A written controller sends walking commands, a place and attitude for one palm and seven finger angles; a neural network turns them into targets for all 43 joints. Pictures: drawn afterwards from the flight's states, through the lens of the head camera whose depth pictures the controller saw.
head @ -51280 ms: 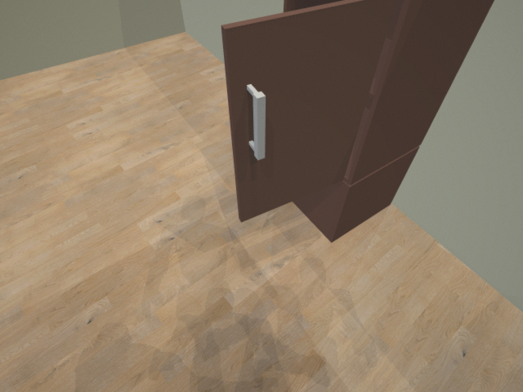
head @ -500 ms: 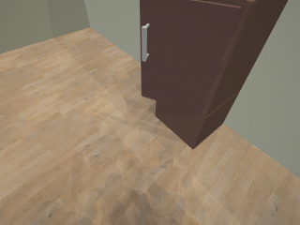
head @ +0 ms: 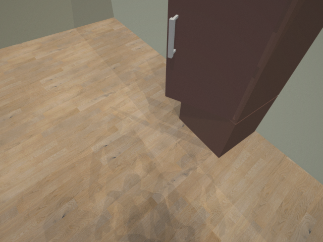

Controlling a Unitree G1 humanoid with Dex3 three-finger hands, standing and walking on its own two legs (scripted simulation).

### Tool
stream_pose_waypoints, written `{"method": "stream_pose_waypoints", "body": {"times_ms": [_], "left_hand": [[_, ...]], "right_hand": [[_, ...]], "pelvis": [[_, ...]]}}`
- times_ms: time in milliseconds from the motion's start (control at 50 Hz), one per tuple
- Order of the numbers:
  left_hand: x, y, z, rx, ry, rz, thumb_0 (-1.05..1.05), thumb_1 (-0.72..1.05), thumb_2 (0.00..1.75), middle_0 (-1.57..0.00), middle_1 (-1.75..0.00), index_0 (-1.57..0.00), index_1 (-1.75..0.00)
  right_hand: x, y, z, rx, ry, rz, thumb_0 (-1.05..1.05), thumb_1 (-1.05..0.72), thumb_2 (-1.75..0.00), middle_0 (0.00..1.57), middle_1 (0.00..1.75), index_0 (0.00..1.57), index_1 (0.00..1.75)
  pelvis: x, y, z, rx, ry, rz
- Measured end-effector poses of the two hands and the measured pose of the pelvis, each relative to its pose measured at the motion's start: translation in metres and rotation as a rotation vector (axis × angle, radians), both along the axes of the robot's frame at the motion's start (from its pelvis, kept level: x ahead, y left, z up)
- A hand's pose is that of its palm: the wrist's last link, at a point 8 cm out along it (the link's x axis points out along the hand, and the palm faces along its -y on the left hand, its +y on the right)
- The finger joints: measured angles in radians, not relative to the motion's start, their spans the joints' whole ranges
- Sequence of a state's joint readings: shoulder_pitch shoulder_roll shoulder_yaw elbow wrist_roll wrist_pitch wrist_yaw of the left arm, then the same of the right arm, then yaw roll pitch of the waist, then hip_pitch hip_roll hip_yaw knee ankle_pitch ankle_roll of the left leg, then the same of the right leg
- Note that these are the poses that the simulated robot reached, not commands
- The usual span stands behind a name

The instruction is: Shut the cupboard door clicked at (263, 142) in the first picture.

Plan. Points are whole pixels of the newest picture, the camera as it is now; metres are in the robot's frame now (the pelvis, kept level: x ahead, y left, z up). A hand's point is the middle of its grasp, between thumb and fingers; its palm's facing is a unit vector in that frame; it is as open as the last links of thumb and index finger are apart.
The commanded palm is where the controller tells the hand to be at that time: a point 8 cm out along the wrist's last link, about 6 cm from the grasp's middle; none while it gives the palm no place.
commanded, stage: walk to a spot facing it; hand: left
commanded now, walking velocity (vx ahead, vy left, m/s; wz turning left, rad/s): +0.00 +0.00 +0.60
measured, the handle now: (173, 37) +0.88 -0.02 +0.04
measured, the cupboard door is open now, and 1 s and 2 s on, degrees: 27 27 27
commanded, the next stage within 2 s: turn to face it in 1.44 s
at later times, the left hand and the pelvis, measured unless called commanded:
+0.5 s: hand out of the picture +0.05 +0.25 -0.16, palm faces +0.31 -0.91 -0.27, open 7.4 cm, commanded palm none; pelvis +0.00 +0.01 +0.00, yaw +19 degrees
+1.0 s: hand out of the picture -0.09 +0.20 -0.19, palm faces +0.63 -0.73 -0.28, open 7.4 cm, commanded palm none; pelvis +0.02 +0.00 -0.02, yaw +40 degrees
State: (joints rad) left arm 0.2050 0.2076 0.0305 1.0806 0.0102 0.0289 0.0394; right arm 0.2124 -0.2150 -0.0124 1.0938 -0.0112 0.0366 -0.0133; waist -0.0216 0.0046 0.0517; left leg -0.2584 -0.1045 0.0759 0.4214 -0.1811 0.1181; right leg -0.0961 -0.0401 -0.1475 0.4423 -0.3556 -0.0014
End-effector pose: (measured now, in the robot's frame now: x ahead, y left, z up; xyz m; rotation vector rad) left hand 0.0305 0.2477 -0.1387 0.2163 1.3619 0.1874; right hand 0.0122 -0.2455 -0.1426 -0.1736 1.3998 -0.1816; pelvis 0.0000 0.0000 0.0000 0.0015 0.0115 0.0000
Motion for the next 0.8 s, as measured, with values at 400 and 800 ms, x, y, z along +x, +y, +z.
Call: {"method": "stream_pose_waypoints", "body": {"times_ms": [400,800], "left_hand": [[-0.03,0.04,-0.011,0.015,-0.078,0.232,0.01,0.91,0.9,-0.2,-0.3,-0.2,-0.3],[-0.064,-0.003,0.02,0.09,-0.156,0.467,0.0,0.9,0.9,-0.2,-0.3,-0.2,-0.3]], "right_hand": [[0.095,0.025,-0.002,-0.035,-0.105,0.288,0.0,-0.9,-0.9,0.2,0.3,0.2,0.3],[0.199,0.033,0.004,0.04,-0.135,0.538,0.01,-0.91,-0.9,0.19,0.3,0.2,0.3]], "pelvis": [[-0.006,0.022,-0.015,-0.009,0.0,0.263],[0.02,-0.016,-0.002,0.027,0.008,0.559]]}}
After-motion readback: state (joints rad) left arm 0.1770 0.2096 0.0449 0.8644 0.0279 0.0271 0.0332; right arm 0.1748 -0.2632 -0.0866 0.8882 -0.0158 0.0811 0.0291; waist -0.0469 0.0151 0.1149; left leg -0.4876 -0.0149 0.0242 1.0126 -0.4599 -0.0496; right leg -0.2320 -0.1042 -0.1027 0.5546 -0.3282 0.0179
